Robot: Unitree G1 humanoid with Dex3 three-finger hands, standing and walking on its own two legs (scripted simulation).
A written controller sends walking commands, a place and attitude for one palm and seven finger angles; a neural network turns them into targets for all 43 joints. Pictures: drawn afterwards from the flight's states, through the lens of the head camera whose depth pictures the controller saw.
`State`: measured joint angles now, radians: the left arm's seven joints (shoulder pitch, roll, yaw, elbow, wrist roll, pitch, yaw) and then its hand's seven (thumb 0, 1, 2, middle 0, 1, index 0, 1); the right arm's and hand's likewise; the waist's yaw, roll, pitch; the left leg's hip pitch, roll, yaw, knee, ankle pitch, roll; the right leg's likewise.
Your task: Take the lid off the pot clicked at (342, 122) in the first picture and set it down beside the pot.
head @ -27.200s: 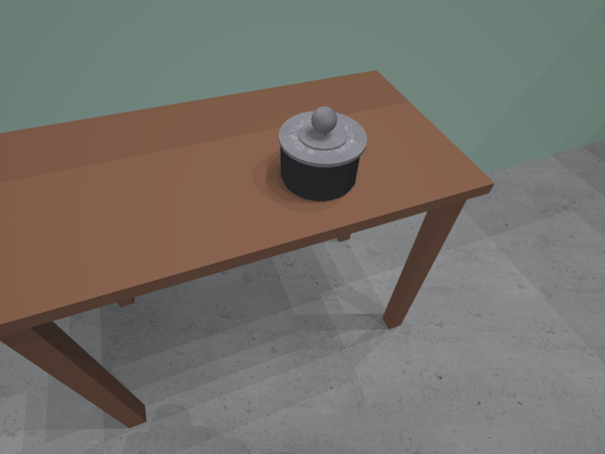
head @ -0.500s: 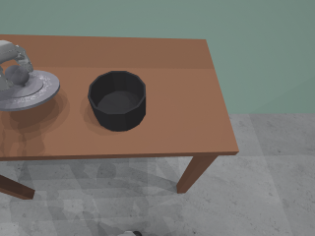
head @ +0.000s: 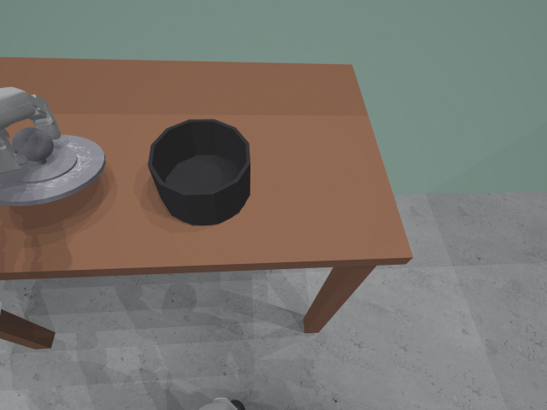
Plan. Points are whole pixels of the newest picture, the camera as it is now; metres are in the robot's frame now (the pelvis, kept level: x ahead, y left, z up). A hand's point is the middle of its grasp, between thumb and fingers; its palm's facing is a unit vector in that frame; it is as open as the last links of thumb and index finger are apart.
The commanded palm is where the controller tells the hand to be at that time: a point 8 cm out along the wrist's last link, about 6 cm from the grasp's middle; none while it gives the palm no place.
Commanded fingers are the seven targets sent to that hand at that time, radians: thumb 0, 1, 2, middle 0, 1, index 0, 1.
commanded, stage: lower the lid onto the table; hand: left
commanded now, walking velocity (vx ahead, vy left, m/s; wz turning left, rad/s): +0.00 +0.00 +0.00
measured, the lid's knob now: (33, 144) +0.48 +0.34 +0.08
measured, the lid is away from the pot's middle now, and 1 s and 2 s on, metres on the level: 0.24 0.24 0.24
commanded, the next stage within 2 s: open the fingers wide in 1.26 s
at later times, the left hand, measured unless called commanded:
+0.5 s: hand (32, 161) +0.45 +0.34 +0.07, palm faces -0.50 -0.15 -0.85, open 8.2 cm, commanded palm +0.49 +0.34 +0.14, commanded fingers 0.00 0.66 1.05 -1.17 -1.16 -0.67 -0.97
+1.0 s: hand (34, 169) +0.45 +0.35 +0.05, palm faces -0.51 -0.14 -0.85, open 8.2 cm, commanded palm +0.50 +0.34 +0.10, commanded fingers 0.00 0.66 1.05 -1.17 -1.16 -0.67 -0.97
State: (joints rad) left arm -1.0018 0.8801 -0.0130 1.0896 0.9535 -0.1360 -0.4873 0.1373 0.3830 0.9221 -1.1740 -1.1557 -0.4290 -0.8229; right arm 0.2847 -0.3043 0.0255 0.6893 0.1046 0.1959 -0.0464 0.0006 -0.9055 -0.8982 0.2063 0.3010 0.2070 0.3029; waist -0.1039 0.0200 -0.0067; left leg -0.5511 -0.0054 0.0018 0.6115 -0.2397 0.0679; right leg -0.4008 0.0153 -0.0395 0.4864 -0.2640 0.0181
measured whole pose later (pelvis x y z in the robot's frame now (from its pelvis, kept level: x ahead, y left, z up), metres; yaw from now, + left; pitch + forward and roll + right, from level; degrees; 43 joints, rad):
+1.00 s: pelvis +0.00 +0.00 -0.02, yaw -1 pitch +16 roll -5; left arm -1.02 0.92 0.00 1.17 1.00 -0.18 -0.42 0.15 0.36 0.92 -1.17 -1.16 -0.44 -0.85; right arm 0.32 -0.30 0.03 0.69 0.10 0.18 -0.08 0.00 -0.90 -0.90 0.21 0.30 0.21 0.30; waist -0.13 0.02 -0.04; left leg -0.75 0.01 0.00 0.78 -0.31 0.06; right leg -0.60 0.03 -0.04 0.66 -0.33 0.02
